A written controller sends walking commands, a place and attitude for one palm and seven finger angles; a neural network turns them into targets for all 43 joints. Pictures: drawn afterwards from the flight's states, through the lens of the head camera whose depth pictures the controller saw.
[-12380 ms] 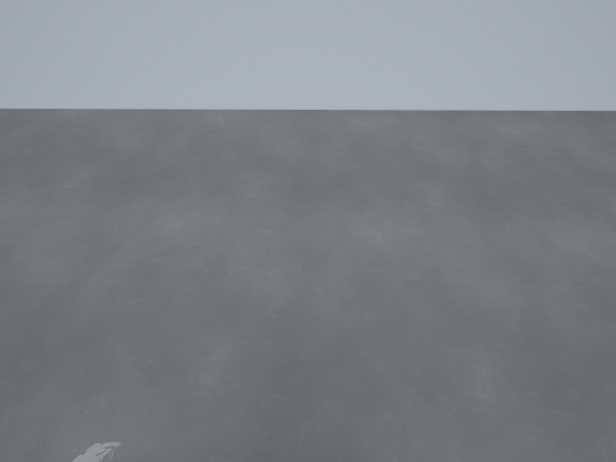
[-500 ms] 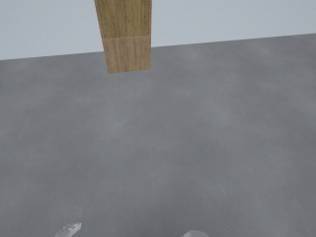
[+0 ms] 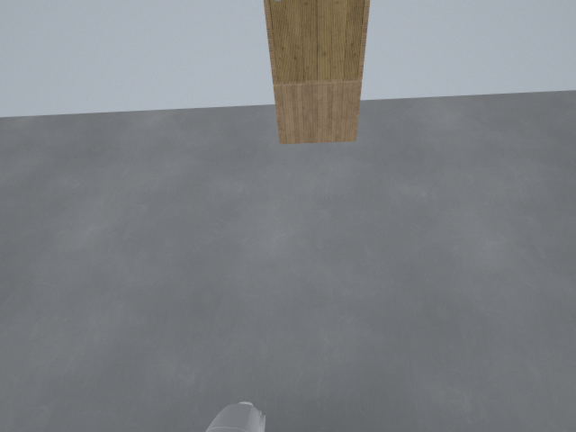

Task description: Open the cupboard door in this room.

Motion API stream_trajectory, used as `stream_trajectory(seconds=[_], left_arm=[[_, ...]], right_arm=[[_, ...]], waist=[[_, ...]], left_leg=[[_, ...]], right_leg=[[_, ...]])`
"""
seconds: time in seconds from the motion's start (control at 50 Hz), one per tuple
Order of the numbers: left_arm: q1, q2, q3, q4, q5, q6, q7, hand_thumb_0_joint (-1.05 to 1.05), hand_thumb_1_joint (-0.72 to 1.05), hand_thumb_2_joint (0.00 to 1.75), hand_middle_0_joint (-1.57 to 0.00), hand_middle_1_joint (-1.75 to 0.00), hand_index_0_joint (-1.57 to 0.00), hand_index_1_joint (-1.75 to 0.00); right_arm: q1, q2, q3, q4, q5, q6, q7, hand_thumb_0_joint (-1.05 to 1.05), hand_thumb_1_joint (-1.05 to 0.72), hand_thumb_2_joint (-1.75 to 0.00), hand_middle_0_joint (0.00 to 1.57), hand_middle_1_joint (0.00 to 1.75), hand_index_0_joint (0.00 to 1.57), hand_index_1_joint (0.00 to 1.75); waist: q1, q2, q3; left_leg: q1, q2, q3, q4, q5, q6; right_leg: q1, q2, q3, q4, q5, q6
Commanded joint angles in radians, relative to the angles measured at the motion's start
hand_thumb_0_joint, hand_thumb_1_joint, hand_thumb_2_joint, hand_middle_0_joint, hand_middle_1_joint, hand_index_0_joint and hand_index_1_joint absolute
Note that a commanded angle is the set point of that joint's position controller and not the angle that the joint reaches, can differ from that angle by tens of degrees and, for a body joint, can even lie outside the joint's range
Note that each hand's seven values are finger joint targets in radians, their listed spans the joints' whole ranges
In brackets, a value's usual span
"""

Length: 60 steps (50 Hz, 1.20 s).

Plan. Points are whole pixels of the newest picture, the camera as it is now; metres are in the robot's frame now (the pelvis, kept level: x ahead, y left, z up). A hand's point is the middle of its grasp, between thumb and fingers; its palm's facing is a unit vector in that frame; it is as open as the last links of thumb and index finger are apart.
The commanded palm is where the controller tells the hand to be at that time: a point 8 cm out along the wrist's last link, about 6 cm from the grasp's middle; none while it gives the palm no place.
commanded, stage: stand and wait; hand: left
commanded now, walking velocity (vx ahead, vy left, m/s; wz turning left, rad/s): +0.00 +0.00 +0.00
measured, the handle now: out of the picture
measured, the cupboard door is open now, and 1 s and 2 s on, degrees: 0 0 0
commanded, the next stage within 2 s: turn or walk to find it in 0.14 s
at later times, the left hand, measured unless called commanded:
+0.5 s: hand out of the picture +0.07 +0.21 -0.18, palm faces +0.13 -0.96 -0.26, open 7.3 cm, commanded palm none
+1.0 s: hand out of the picture +0.01 +0.18 -0.18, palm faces +0.12 -0.98 -0.17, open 7.3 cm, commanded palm none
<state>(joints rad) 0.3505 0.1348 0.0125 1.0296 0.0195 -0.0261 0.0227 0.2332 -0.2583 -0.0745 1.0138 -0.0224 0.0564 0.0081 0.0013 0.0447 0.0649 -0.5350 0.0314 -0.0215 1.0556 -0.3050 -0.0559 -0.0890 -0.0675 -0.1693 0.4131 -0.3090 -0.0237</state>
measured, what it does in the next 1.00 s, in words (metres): steps on the spot: left foot, then right foot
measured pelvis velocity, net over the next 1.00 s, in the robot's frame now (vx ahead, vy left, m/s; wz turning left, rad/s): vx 0.02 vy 0.01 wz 0.08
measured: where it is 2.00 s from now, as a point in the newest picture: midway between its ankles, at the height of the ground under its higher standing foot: (295, 404)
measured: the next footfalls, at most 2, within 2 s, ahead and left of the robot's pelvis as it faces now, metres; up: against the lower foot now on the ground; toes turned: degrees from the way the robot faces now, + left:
left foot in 0.16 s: +0.09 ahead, +0.14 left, +0.00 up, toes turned +5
right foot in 0.50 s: +0.09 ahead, -0.11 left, +0.00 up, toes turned -2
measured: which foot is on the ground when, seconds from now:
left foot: up 0.00-0.14, down 0.16-0.54, up 0.56-0.78, down 0.80-1.00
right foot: down 0.00-0.18, up 0.20-0.48, down 0.50-1.00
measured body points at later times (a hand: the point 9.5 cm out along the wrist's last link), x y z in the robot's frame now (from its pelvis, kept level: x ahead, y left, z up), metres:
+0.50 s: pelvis +0.02 +0.01 -0.02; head +0.03 -0.01 +0.43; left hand +0.06 +0.26 -0.16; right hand +0.14 -0.21 -0.17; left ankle +0.05 +0.14 -0.75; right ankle +0.05 -0.11 -0.74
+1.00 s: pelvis +0.02 +0.01 +0.00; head +0.03 +0.01 +0.45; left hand +0.00 +0.23 -0.17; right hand +0.03 -0.21 -0.16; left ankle -0.01 +0.13 -0.75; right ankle +0.05 -0.11 -0.75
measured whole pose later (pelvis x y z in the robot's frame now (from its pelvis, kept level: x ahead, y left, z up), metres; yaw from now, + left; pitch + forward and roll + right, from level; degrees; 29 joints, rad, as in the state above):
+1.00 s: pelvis +0.02 +0.01 +0.00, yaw +5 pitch -2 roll +0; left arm 0.25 0.16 0.00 1.15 0.01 0.01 0.02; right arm 0.29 -0.13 -0.01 1.16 -0.01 -0.01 -0.03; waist 0.01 -0.01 0.04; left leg -0.13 0.03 0.05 0.43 -0.26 -0.01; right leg -0.19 -0.05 -0.11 0.43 -0.20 0.01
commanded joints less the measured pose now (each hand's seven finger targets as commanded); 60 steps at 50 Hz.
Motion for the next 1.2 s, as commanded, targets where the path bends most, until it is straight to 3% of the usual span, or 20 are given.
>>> stream_trajectory(seconds=[0.0,0.06,0.12,0.14,0.16,0.18,0.24,0.34,0.46,0.5,0.52,0.54,0.6,0.68,0.74,0.78,0.82,1.06,1.12,1.18], left_arm=[[0.087,0.156,0.023,-0.008,0.005,-0.014,0.012,0.00,0.90,0.90,-0.20,-0.30,-0.20,-0.30],[0.115,0.172,0.024,0.030,0.009,-0.005,0.015,0.00,0.90,0.90,-0.20,-0.30,-0.20,-0.30],[0.083,0.158,0.022,0.054,-0.005,-0.001,0.021,0.00,0.90,0.90,-0.20,-0.30,-0.20,-0.30],[0.111,0.129,0.018,0.053,-0.008,0.001,0.019,0.00,0.90,0.90,-0.20,-0.30,-0.20,-0.30],[0.135,0.091,0.010,0.049,-0.010,0.003,0.023,0.00,0.90,0.90,-0.20,-0.30,-0.20,-0.30],[0.098,0.095,0.005,0.042,-0.014,0.013,0.025,0.00,0.90,0.90,-0.20,-0.30,-0.20,-0.30],[-0.006,0.105,0.022,0.035,-0.011,0.033,0.015,0.00,0.90,0.90,-0.20,-0.30,-0.20,-0.30],[-0.026,0.087,0.031,0.008,-0.004,0.047,0.003,0.00,0.90,0.90,-0.20,-0.30,-0.20,-0.30],[0.049,0.110,0.029,0.022,0.005,0.027,0.006,0.00,0.90,0.90,-0.20,-0.30,-0.20,-0.30],[-0.022,0.217,0.036,-0.012,0.011,0.016,0.007,0.00,0.90,0.90,-0.20,-0.30,-0.20,-0.30],[-0.052,0.253,0.051,-0.035,0.006,0.013,0.004,0.00,0.90,0.90,-0.20,-0.30,-0.20,-0.30],[-0.081,0.237,0.048,-0.046,0.007,0.016,0.005,0.00,0.90,0.90,-0.20,-0.30,-0.20,-0.30],[-0.148,0.200,0.044,-0.054,0.004,0.018,0.005,0.00,0.90,0.90,-0.20,-0.30,-0.20,-0.30],[-0.085,0.193,0.042,-0.018,0.002,0.012,0.004,0.00,0.90,0.90,-0.20,-0.30,-0.20,-0.30],[-0.095,0.171,0.036,0.008,-0.012,0.014,0.008,0.00,0.90,0.90,-0.20,-0.30,-0.20,-0.30],[-0.068,0.128,0.025,0.018,-0.017,0.018,0.004,0.00,0.90,0.90,-0.20,-0.30,-0.20,-0.30],[-0.096,0.130,0.020,0.045,-0.014,0.025,0.004,0.00,0.90,0.90,-0.20,-0.30,-0.20,-0.30],[-0.015,0.089,-0.003,0.112,-0.009,0.018,0.006,0.00,0.90,0.90,-0.20,-0.30,-0.20,-0.30],[-0.014,0.088,0.012,0.093,0.005,0.027,-0.006,0.00,0.90,0.90,-0.20,-0.30,-0.20,-0.30],[0.003,0.048,0.016,0.071,0.011,0.021,-0.022,0.00,0.90,0.90,-0.20,-0.30,-0.20,-0.30]], right_arm=[[-0.067,0.016,0.027,-0.043,0.007,-0.021,-0.004,0.00,-0.90,-0.90,0.20,0.30,0.20,0.30],[-0.127,0.030,0.044,-0.036,0.012,-0.040,-0.011,0.00,-0.90,-0.90,0.20,0.30,0.20,0.30],[-0.036,0.001,0.042,0.012,0.009,-0.068,-0.023,0.00,-0.90,-0.90,0.20,0.30,0.20,0.30],[0.009,-0.062,0.028,0.025,0.004,-0.079,-0.027,0.00,-0.90,-0.90,0.20,0.30,0.20,0.30],[0.063,-0.106,0.013,0.041,0.008,-0.076,-0.028,0.00,-0.90,-0.90,0.20,0.30,0.20,0.30],[0.069,-0.121,0.015,0.057,0.020,-0.071,-0.041,0.00,-0.90,-0.90,0.20,0.30,0.20,0.30],[-0.052,-0.088,0.015,0.023,0.012,-0.065,-0.047,0.00,-0.90,-0.90,0.20,0.30,0.20,0.30],[-0.093,-0.089,0.001,-0.010,0.004,-0.059,-0.033,0.00,-0.90,-0.90,0.20,0.30,0.20,0.30],[-0.112,-0.039,0.000,-0.025,0.008,-0.054,-0.024,0.00,-0.90,-0.90,0.20,0.30,0.20,0.30],[-0.069,0.041,0.019,-0.037,0.018,-0.044,-0.016,0.00,-0.90,-0.90,0.20,0.30,0.20,0.30],[-0.084,0.011,0.013,-0.042,0.009,-0.026,-0.016,0.00,-0.90,-0.90,0.20,0.30,0.20,0.30],[-0.092,-0.011,0.006,-0.042,0.006,-0.020,-0.016,0.00,-0.90,-0.90,0.20,0.30,0.20,0.30],[-0.006,0.012,0.012,0.007,0.007,-0.027,-0.014,0.00,-0.90,-0.90,0.20,0.30,0.20,0.30],[0.014,0.029,0.029,0.021,0.010,-0.041,-0.024,0.00,-0.90,-0.90,0.20,0.30,0.20,0.30],[0.088,0.028,0.040,0.070,0.010,-0.061,-0.032,0.00,-0.90,-0.90,0.20,0.30,0.20,0.30],[0.071,-0.021,0.041,0.078,0.007,-0.078,-0.038,0.00,-0.90,-0.90,0.20,0.30,0.20,0.30],[0.048,-0.007,0.045,0.094,0.012,-0.080,-0.040,0.00,-0.90,-0.90,0.20,0.30,0.20,0.30],[0.128,0.033,0.049,0.129,0.010,-0.075,-0.044,0.00,-0.90,-0.90,0.20,0.30,0.20,0.30],[0.156,0.005,0.031,0.123,0.002,-0.064,-0.037,0.00,-0.90,-0.90,0.20,0.30,0.20,0.30],[0.165,-0.028,0.015,0.107,0.002,-0.070,-0.037,0.00,-0.90,-0.90,0.20,0.30,0.20,0.30]], waist=[[0.019,-0.242,-0.024],[0.046,-0.252,-0.033],[-0.008,-0.194,-0.095],[-0.018,-0.048,-0.170],[-0.029,0.111,-0.209],[-0.039,0.217,-0.224],[-0.017,0.112,-0.081],[-0.001,0.093,-0.062],[0.052,0.019,-0.048],[0.014,-0.237,-0.003],[0.037,-0.358,0.037],[0.037,-0.318,0.088],[-0.002,-0.190,0.045],[0.024,-0.196,-0.040],[-0.001,-0.117,-0.092],[0.028,0.003,-0.109],[0.023,0.067,-0.069],[0.002,-0.046,0.024],[-0.004,-0.003,0.085],[-0.006,0.095,0.124]], left_leg=[[0.033,0.001,0.069,-0.180,-0.016,-0.004],[0.137,-0.022,0.110,-0.380,-0.024,0.015],[0.400,0.002,0.107,-0.671,0.317,0.038],[0.606,0.130,0.005,-0.609,0.684,0.088],[0.742,0.281,-0.126,-0.550,1.035,0.186],[0.685,0.332,-0.189,-0.599,1.131,0.250],[0.456,0.274,-0.179,-0.667,0.755,0.253],[0.326,0.222,-0.168,-0.747,0.386,0.225],[0.164,0.121,-0.107,-0.652,0.073,0.132],[0.126,-0.021,0.023,-0.484,-0.097,0.044],[0.160,-0.015,0.016,-0.369,-0.175,0.041],[0.168,0.001,-0.015,-0.284,-0.178,0.051],[0.192,0.010,0.013,-0.231,-0.113,0.053],[0.224,0.013,0.046,-0.406,-0.097,0.036],[0.388,0.036,0.029,-0.666,0.127,0.038],[0.404,0.140,-0.056,-0.684,0.310,0.077],[0.319,0.132,-0.052,-0.723,0.268,0.076],[0.338,0.080,-0.003,-0.763,-0.022,0.067],[0.285,0.118,-0.057,-0.827,-0.322,0.100],[0.271,0.194,-0.161,-0.879,-0.435,0.161]], right_leg=[[0.060,-0.194,0.105,-0.035,0.854,-0.056],[0.071,-0.195,0.128,0.011,0.894,-0.075],[0.006,-0.153,0.103,0.159,0.779,-0.017],[-0.136,-0.108,0.060,0.265,0.544,0.027],[-0.283,-0.047,0.040,0.367,0.005,0.055],[-0.292,-0.025,0.086,0.472,-0.328,0.079],[-0.301,-0.050,0.134,0.525,-0.281,0.081],[-0.276,-0.031,0.111,0.471,-0.180,0.087],[-0.036,-0.019,0.094,0.060,0.089,0.082],[-0.111,-0.238,0.357,-0.151,-0.027,-0.008],[-0.244,-0.299,0.447,-0.251,-0.173,-0.068],[-0.321,-0.299,0.461,-0.280,-0.243,-0.097],[-0.251,-0.220,0.303,-0.190,-0.008,-0.098],[-0.099,-0.194,0.244,-0.101,0.277,-0.105],[-0.118,-0.149,0.202,-0.015,0.275,-0.047],[-0.121,-0.063,0.146,0.006,0.217,0.015],[-0.046,-0.049,0.117,-0.001,0.192,0.035],[-0.113,-0.050,0.150,-0.089,0.027,0.030],[-0.207,-0.007,0.102,-0.004,-0.195,0.031],[-0.280,0.039,0.036,0.165,-0.135,0.031]])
